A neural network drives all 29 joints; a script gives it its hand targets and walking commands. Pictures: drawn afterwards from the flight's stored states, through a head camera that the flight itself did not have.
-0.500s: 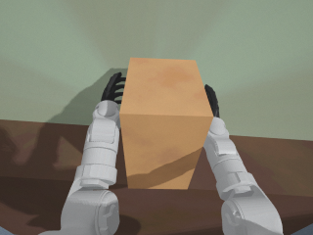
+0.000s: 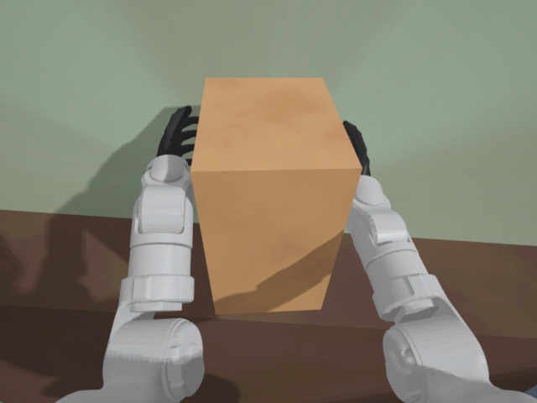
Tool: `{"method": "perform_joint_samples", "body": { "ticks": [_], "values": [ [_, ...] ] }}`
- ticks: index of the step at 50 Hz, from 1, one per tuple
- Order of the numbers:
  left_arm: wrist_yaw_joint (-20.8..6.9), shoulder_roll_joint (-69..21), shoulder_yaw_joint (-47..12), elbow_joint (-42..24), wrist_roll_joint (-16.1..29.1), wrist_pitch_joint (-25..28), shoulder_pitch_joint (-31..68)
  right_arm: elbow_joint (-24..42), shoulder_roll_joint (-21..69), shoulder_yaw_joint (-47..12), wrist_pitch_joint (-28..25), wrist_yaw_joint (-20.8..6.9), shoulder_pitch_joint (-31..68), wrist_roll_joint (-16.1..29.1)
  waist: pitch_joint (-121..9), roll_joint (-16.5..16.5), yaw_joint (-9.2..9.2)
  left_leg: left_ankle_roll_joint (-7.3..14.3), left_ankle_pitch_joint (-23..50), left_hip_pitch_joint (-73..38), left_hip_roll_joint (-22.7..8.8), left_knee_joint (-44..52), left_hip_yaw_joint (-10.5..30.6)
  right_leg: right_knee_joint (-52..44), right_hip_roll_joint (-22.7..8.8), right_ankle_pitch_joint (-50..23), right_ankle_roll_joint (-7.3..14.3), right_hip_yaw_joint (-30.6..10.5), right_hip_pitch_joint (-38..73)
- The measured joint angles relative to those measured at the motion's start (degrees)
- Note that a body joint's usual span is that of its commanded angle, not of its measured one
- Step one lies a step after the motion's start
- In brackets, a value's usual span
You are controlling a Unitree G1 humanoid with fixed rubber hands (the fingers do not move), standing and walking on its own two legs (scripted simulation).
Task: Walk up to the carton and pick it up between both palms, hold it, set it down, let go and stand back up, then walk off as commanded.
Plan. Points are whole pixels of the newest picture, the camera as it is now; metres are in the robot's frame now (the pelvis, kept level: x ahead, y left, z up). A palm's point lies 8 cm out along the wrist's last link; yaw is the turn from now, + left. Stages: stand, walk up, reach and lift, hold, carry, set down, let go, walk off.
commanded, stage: reach and lift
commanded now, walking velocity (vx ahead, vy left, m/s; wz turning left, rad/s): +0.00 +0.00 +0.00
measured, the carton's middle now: (266, 200) +0.37 -0.02 +0.15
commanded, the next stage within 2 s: hold in 1.48 s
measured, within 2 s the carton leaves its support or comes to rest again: neither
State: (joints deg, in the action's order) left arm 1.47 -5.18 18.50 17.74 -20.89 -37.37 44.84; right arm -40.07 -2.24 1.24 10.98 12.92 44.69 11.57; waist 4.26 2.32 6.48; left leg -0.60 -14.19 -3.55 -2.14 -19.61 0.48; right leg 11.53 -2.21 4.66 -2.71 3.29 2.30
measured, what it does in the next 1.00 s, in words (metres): stands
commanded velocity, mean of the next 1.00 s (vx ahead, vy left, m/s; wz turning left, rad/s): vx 0.00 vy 0.00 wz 0.00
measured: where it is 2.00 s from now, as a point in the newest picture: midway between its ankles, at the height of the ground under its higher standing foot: outside the picture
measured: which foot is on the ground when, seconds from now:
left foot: down 0.00-1.00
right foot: down 0.00-1.00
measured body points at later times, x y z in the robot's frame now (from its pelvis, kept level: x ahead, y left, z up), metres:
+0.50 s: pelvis -0.01 -0.01 +0.00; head -0.07 +0.01 +0.44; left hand +0.39 +0.11 +0.26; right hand +0.38 -0.15 +0.24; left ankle -0.03 +0.12 -0.75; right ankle +0.03 -0.15 -0.75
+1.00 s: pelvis -0.01 -0.01 +0.00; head -0.08 +0.00 +0.44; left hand +0.40 +0.12 +0.28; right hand +0.39 -0.15 +0.28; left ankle -0.03 +0.12 -0.75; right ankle +0.03 -0.15 -0.75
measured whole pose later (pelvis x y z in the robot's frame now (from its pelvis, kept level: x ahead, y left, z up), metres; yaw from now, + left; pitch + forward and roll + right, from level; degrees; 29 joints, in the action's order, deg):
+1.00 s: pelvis -0.01 -0.01 +0.00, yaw +1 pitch -7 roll -2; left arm -0.5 1.3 22.6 27.5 -18.4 -46.7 58.0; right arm -46.5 -6.3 -1.7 26.6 17.7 61.1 20.5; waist -2.9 0.2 6.3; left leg -1.7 -14.0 0.1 -2.6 -21.4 2.6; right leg 14.1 -1.2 5.5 -1.6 3.6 -1.1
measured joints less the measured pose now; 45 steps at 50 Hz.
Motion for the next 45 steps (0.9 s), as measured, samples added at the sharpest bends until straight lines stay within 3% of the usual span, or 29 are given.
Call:
{"method": "perform_joint_samples", "body": {
  "ticks": [11, 23, 45],
  "values": [
    [-0.55, 1.0, 1.39, 0.39, -0.33, -4.05, 3.69, -0.61, -0.35, 0.11, 3.61, 0.54, 3.36, 1.32, -0.92, -0.29, 0.26, 0.06, -0.17, -0.5, 0.13, -0.69, 0.26, 0.5, -0.04, 0.15, -0.04, 0.0, 0.67],
    [-1.36, 2.82, 3.33, 5.45, -0.6, -5.93, 8.15, -5.12, -1.12, 0.71, 7.05, 0.86, 8.82, 2.74, -2.92, -0.91, 0.24, -0.3, 0.13, 0.29, -0.13, -1.09, 0.47, 1.46, 0.32, 0.18, 0.43, -0.12, -0.36],
    [-1.96, 5.97, 4.76, 10.37, 1.99, -8.4, 13.36, -6.44, -3.73, -2.34, 14.39, 4.22, 15.49, 7.94, -6.41, -2.09, -0.31, -0.94, 0.44, 2.99, -0.39, -1.31, 1.66, 2.39, 0.87, 0.62, 1.04, 0.13, -3.04]
  ]
}}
